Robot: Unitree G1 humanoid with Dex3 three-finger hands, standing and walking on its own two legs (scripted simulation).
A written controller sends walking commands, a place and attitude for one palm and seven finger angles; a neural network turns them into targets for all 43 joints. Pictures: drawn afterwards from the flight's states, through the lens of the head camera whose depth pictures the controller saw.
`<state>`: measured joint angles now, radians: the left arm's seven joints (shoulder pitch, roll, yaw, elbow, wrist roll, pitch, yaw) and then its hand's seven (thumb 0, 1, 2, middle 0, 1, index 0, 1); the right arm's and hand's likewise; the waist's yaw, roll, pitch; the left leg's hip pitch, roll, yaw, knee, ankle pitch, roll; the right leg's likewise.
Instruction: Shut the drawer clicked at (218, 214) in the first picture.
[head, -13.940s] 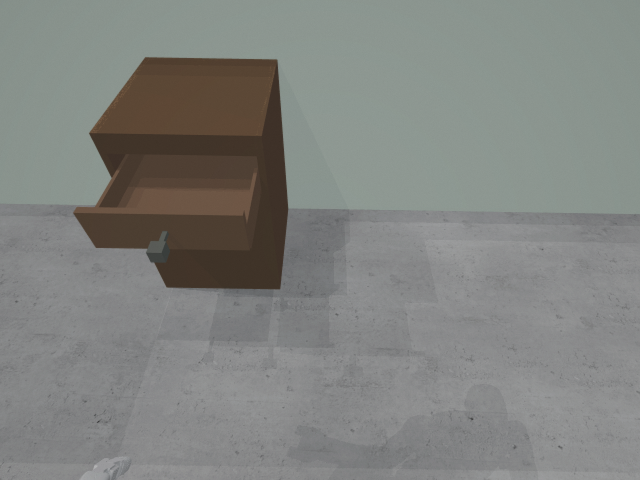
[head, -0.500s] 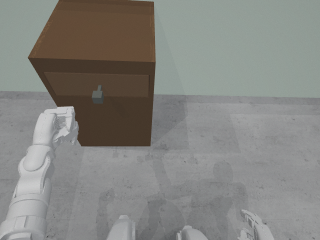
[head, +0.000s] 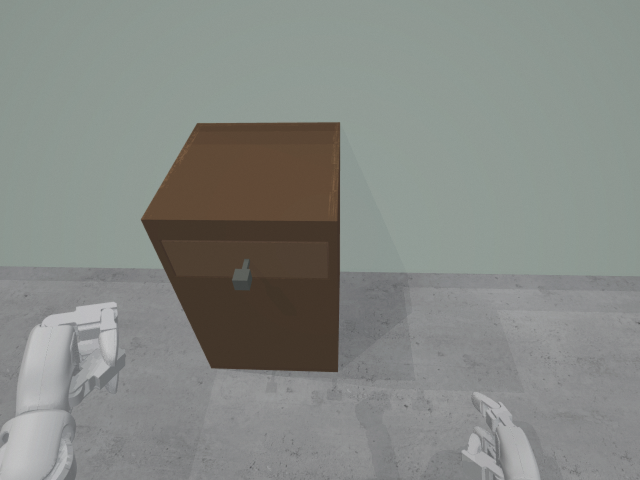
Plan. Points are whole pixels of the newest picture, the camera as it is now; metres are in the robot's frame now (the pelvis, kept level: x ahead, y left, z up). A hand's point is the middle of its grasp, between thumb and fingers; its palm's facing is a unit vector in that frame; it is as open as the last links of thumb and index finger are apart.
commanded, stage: draw the hand back to the body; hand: left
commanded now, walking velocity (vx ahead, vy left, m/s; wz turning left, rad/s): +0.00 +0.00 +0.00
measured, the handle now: (244, 273) +0.61 +0.24 -0.21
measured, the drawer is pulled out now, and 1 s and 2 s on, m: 0.00 0.00 0.00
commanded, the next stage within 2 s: step back with the hand held close in 0.32 s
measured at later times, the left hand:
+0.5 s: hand (87, 362) +0.18 +0.22 +0.17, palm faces +0.40 -0.83 -0.40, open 3.3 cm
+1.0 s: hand (24, 406) +0.13 +0.25 +0.18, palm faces +0.32 -0.80 -0.51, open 3.2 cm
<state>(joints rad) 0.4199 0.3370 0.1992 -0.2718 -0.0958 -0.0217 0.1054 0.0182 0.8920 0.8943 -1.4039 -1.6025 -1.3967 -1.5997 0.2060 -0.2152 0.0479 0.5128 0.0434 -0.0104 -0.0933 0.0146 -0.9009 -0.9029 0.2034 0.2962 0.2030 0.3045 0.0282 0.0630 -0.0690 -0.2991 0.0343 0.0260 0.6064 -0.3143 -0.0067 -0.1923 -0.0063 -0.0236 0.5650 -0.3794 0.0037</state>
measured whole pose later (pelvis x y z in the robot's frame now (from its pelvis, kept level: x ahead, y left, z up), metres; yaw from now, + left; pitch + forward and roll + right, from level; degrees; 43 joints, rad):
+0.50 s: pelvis +0.00 -0.01 +0.01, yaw +0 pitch -3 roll +0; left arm 0.54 0.33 0.29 -0.47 -0.07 -0.10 0.10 0.02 0.89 0.89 -1.41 -1.60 -1.40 -1.60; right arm 0.23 -0.23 0.02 0.58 0.01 -0.11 -0.09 0.02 -0.90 -0.90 0.20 0.30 0.20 0.30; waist 0.06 0.08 -0.02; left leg -0.19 0.05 0.01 0.51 -0.27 -0.02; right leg -0.07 0.01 -0.04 0.46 -0.33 -0.02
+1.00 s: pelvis -0.06 +0.01 +0.01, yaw -1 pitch +0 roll -1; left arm 0.65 0.41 0.38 -0.58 -0.06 -0.22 0.13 0.02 0.89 0.89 -1.41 -1.60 -1.40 -1.60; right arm 0.17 -0.21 -0.02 0.54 0.01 -0.02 -0.08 0.02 -0.90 -0.90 0.20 0.30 0.20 0.30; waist 0.01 0.04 0.04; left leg -0.34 0.03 0.05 0.49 -0.16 0.01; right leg -0.25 -0.01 0.00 0.48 -0.24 0.02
